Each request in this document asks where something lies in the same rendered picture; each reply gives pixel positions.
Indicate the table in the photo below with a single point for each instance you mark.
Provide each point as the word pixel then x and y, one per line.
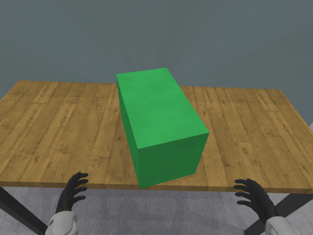
pixel 49 131

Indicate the carton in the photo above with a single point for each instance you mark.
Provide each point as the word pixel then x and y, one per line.
pixel 165 135

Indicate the right robot forearm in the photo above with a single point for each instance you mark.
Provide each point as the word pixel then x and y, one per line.
pixel 279 226

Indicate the left robot forearm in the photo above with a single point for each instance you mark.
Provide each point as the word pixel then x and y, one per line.
pixel 62 223

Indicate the left robot hand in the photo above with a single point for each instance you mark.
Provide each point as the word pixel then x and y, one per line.
pixel 67 198

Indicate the right robot hand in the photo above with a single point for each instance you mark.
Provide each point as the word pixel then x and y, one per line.
pixel 260 201

